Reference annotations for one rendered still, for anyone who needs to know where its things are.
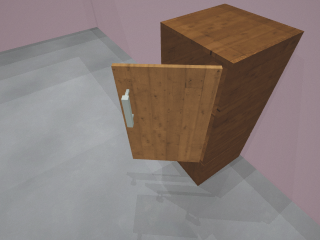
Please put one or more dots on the cupboard door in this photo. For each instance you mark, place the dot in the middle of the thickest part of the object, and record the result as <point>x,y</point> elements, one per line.
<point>172,106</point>

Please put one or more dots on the handle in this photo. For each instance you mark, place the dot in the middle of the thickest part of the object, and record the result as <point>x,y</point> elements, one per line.
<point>127,109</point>

